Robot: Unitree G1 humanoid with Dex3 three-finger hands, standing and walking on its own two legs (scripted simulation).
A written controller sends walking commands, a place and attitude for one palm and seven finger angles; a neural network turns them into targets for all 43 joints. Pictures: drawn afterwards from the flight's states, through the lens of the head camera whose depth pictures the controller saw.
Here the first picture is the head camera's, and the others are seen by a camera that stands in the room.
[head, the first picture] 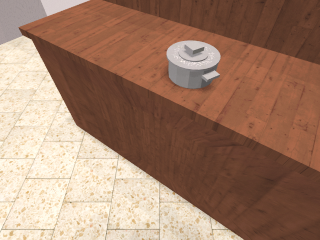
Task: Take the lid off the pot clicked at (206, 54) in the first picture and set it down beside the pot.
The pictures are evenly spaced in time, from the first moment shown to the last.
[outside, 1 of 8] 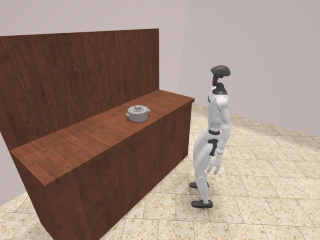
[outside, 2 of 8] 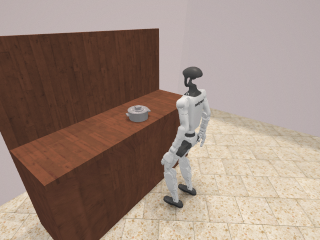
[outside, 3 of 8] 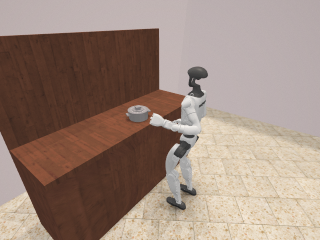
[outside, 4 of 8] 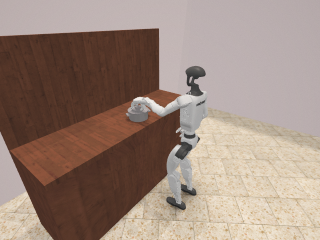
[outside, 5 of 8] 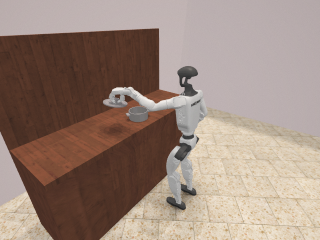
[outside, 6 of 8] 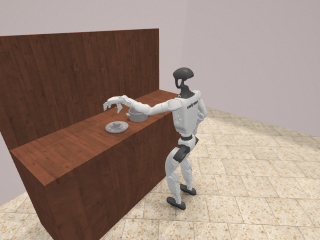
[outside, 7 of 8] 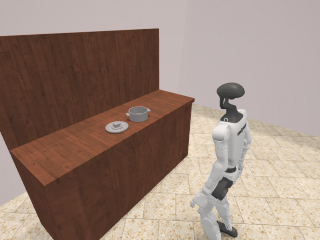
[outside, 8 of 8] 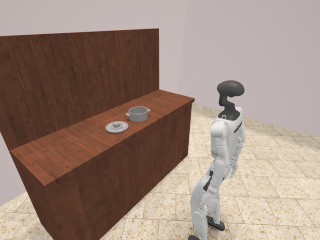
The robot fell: no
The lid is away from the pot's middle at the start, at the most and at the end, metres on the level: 0.00 0.25 0.24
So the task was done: yes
